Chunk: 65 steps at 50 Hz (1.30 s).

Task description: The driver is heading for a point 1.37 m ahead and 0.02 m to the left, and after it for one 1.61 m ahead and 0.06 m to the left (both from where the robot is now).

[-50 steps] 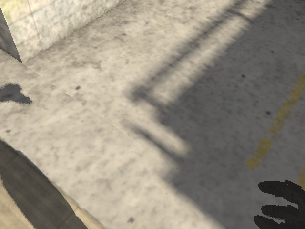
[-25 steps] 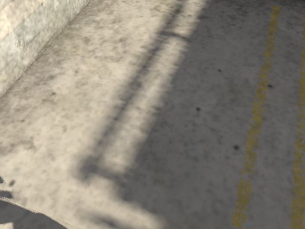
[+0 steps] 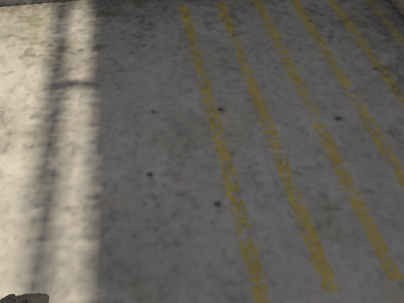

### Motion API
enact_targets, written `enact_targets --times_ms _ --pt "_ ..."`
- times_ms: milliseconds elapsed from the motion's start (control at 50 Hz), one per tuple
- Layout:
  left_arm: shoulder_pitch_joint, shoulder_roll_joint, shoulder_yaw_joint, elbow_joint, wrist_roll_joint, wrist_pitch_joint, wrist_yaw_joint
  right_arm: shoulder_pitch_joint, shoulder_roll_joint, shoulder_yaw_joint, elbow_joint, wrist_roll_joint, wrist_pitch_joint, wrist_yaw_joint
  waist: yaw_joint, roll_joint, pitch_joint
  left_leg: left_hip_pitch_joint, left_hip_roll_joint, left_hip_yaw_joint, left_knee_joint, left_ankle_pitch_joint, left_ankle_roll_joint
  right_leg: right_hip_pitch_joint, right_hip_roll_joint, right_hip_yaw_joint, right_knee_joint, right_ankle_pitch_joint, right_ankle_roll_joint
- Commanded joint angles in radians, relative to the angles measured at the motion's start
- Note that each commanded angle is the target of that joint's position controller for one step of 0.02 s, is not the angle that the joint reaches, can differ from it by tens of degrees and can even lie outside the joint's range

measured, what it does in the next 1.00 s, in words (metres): walks ahead: right foot, then left foot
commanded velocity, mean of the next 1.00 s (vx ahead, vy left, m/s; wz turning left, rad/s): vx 0.67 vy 0.00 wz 0.03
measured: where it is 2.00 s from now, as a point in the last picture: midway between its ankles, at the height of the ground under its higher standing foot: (183, 126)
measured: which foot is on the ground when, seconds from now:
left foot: down 0.00-0.48, up 0.50-0.90, down 0.92-1.00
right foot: up 0.00-0.46, down 0.48-0.90, up 0.92-1.00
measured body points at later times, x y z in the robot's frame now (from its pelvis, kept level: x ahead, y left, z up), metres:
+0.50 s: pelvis +0.08 -0.05 +0.00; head +0.09 -0.06 +0.45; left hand +0.34 +0.13 -0.06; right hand +0.02 -0.34 -0.12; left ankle +0.06 +0.13 -0.72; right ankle +0.03 -0.16 -0.74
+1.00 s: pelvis +0.40 -0.10 -0.03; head +0.42 -0.11 +0.41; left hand +0.45 +0.18 -0.14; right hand +0.55 -0.37 -0.14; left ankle +0.48 -0.06 -0.73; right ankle +0.17 -0.24 -0.59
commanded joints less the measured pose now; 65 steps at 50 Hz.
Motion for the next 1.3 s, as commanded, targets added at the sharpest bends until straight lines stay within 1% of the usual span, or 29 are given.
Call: enact_targets --times_ms 20,60,100,160,220,400,440,460,480,500,520,540,600,700,780,840,880,900,920,940,960,980,1000,1020,1080,1140,1200,1240,1300 --pt "0.092 0.186 0.049 -0.049 0.000 -0.018 -0.013 -0.092 -0.107 -0.025 -0.117 -0.012 -0.007 -0.015 0.040 0.196 -0.112 0.172 0.386 -0.332 -0.180 0.036 0.228 -0.195 -0.138 -0.118 0.369 -0.090 0.063" --pt "0.120 0.145 0.039 -0.021 0.005 -0.001 -0.008 -0.104 -0.089 -0.013 -0.128 0.008 0.010 -0.036 0.026 0.142 -0.082 0.163 0.301 -0.184 -0.168 -0.012 0.183 -0.231 -0.167 -0.169 0.488 0.013 0.087" --pt "0.096 0.112 0.024 -0.036 -0.005 0.000 -0.012 -0.076 -0.091 -0.006 -0.123 -0.001 0.021 -0.047 0.000 0.138 -0.062 0.165 0.281 -0.083 -0.186 0.064 0.196 -0.261 -0.207 -0.249 0.509 0.053 0.102" --pt "0.029 0.094 0.006 -0.071 -0.007 -0.017 -0.015 0.078 -0.142 -0.020 -0.095 0.010 0.015 -0.042 -0.085 0.199 -0.127 0.324 0.327 -0.118 -0.273 -0.303 0.200 -0.367 -0.281 -0.312 0.443 0.086 0.109" --pt "0.011 0.068 -0.007 -0.073 0.001 -0.040 -0.021 0.134 -0.160 -0.025 -0.081 0.019 -0.009 -0.025 -0.102 0.176 -0.113 0.343 0.366 -0.157 -0.322 -0.503 0.202 -0.383 -0.302 -0.305 0.371 0.068 0.090" --pt "0.022 -0.006 -0.049 -0.026 -0.003 -0.105 -0.042 0.152 -0.178 -0.023 -0.024 0.051 -0.046 0.021 -0.054 0.185 -0.011 0.094 0.359 0.018 -0.346 -0.354 0.200 0.001 -0.281 -0.385 -0.118 0.068 -0.001" --pt "0.098 -0.011 -0.049 0.007 -0.007 -0.120 -0.045 0.136 -0.164 -0.010 -0.017 0.070 -0.031 0.032 0.016 0.142 0.009 -0.036 0.344 0.023 -0.257 -0.368 0.195 0.198 -0.252 -0.429 -0.295 0.139 -0.036" --pt "0.203 0.015 -0.034 0.051 -0.010 -0.121 -0.040 0.129 -0.118 0.009 -0.022 0.063 -0.033 0.038 0.069 0.097 -0.021 -0.160 0.310 0.042 -0.152 -0.339 0.177 0.390 -0.231 -0.437 -0.304 0.157 -0.045" --pt "0.381 0.075 -0.007 0.092 -0.006 -0.126 -0.031 0.074 -0.038 0.038 -0.047 0.044 -0.045 0.048 0.169 -0.024 -0.094 -0.343 0.206 0.123 0.177 -0.274 0.118 0.638 -0.348 -0.266 -0.346 0.101 -0.070" --pt "0.446 0.192 0.012 0.074 0.026 -0.130 -0.022 0.053 0.035 0.057 -0.110 0.034 -0.074 0.053 0.165 -0.256 -0.164 -0.628 0.092 0.132 0.577 -0.387 0.071 0.795 -0.583 0.096 -0.394 -0.047 -0.133" --pt "0.433 0.178 0.016 0.060 0.033 -0.147 -0.026 0.035 -0.023 0.045 -0.134 0.077 -0.093 0.047 0.174 -0.169 -0.171 -0.767 0.101 -0.010 0.753 -0.326 0.075 0.717 -0.671 0.288 -0.490 -0.334 -0.225" --pt "0.377 0.114 -0.007 0.059 0.027 -0.161 -0.032 0.011 -0.064 0.033 -0.142 0.092 -0.093 0.046 0.139 -0.117 -0.083 -0.854 0.135 -0.042 0.819 -0.226 0.078 0.684 -0.653 0.221 -0.515 -0.347 -0.208" --pt "0.220 0.001 -0.045 0.063 0.030 -0.170 -0.040 0.086 -0.067 0.025 -0.099 0.059 -0.057 0.051 0.022 -0.110 0.012 -0.727 0.201 -0.032 0.785 -0.029 0.029 0.447 -0.545 -0.094 -0.565 -0.051 -0.135" --pt "0.211 -0.007 -0.040 0.129 0.051 -0.192 -0.019 0.053 -0.029 0.029 -0.085 0.063 -0.019 0.051 -0.008 -0.036 0.098 -0.618 0.153 0.037 0.693 0.189 0.014 0.323 -0.447 -0.440 -0.662 0.318 -0.067" --pt "0.271 0.015 -0.038 0.189 0.043 -0.185 0.000 -0.075 0.005 0.043 -0.122 0.064 -0.033 0.089 0.026 0.000 0.137 -0.486 0.122 0.194 0.418 0.281 0.084 0.363 -0.424 -0.587 -0.678 0.560 0.009" --pt "0.293 0.115 -0.019 0.210 0.043 -0.157 0.025 -0.110 -0.019 0.032 -0.161 0.079 -0.042 0.109 -0.013 -0.083 0.070 -0.306 0.027 0.322 0.301 0.191 0.147 0.486 -0.450 -0.625 -0.531 1.279 0.036" --pt "0.237 0.175 0.000 0.193 0.039 -0.127 0.041 0.080 -0.091 -0.001 -0.134 0.091 -0.022 0.103 -0.143 -0.180 -0.044 -0.106 -0.023 0.342 0.319 0.056 0.184 0.540 -0.490 -0.619 -0.269 1.667 0.018" --pt "0.175 0.192 0.007 0.171 0.037 -0.123 0.035 0.293 -0.168 -0.037 -0.085 0.085 -0.003 0.092 -0.249 -0.180 -0.141 0.146 -0.025 0.300 0.320 0.012 0.222 0.462 -0.496 -0.594 -0.037 1.697 -0.003" --pt "0.110 0.175 0.004 0.149 0.024 -0.137 0.020 0.509 -0.222 -0.070 -0.023 0.073 0.014 0.068 -0.347 -0.100 -0.209 0.489 -0.002 0.192 0.187 0.059 0.256 0.245 -0.430 -0.578 0.295 1.396 -0.012" --pt "0.111 -0.040 -0.054 0.128 0.051 -0.175 -0.004 0.496 -0.227 -0.057 0.020 0.061 0.025 0.051 -0.236 0.244 -0.106 0.617 0.084 -0.006 0.240 0.022 0.292 -0.140 -0.228 -0.505 0.750 -0.042 0.005" --pt "0.218 -0.116 -0.092 0.045 0.007 -0.226 -0.019 0.383 -0.225 -0.039 -0.060 0.026 -0.007 0.054 -0.082 0.352 -0.282 0.754 0.260 -0.584 0.025 -0.344 0.502 -0.438 -0.136 -0.274 0.967 -0.189 0.003" --pt "0.078 0.003 -0.077 0.007 -0.009 -0.261 -0.024 0.396 -0.154 -0.033 -0.079 0.026 -0.024 0.050 -0.159 0.165 -0.258 0.687 0.300 -0.737 -0.202 -0.537 0.470 -0.486 -0.180 -0.178 0.891 -0.066 -0.040" --pt "0.034 0.033 -0.066 -0.014 -0.030 -0.270 -0.025 0.372 -0.126 -0.025 -0.076 0.022 -0.044 0.053 -0.101 0.020 -0.137 0.534 0.298 -0.722 -0.269 -0.563 0.422 -0.469 -0.218 -0.178 0.761 0.025 -0.059" --pt "0.050 0.018 -0.067 0.009 -0.007 -0.263 -0.018 0.291 -0.115 -0.021 -0.092 0.025 -0.057 0.059 -0.030 -0.105 -0.060 0.353 0.270 -0.657 -0.273 -0.493 0.395 -0.393 -0.260 -0.174 0.669 0.080 -0.048" --pt "0.107 0.043 -0.053 0.036 0.027 -0.214 -0.011 0.169 -0.092 -0.010 -0.120 0.027 -0.063 0.037 0.060 -0.028 0.030 0.055 0.146 -0.447 -0.300 -0.310 0.378 -0.256 -0.314 -0.177 0.483 0.122 0.026" --pt "-0.075 0.005 -0.067 -0.035 0.063 -0.203 -0.006 0.194 -0.083 -0.002 -0.100 0.050 -0.061 0.005 -0.002 0.011 0.096 -0.155 0.053 -0.267 -0.308 -0.116 0.336 -0.149 -0.294 -0.269 0.186 0.300 0.080" --pt "-0.210 -0.058 -0.079 -0.078 0.040 -0.208 -0.018 0.256 -0.106 -0.012 -0.060 0.061 -0.046 -0.009 -0.089 0.077 0.044 -0.203 0.013 -0.203 -0.271 -0.099 0.261 0.056 -0.220 -0.325 -0.113 0.551 0.099" --pt "-0.235 -0.026 -0.063 -0.083 0.011 -0.212 -0.022 0.304 -0.092 -0.010 -0.030 0.067 -0.046 -0.010 -0.122 0.116 0.011 -0.067 0.056 -0.242 -0.227 -0.125 0.243 0.066 -0.223 -0.290 -0.211 0.610 0.102" --pt "-0.221 0.027 -0.035 -0.077 -0.002 -0.222 -0.030 0.338 -0.077 -0.010 0.007 0.057 -0.033 -0.015 -0.104 0.155 -0.009 0.211 0.132 -0.281 -0.105 0.117 0.218 0.012 -0.236 -0.280 -0.286 0.519 0.060"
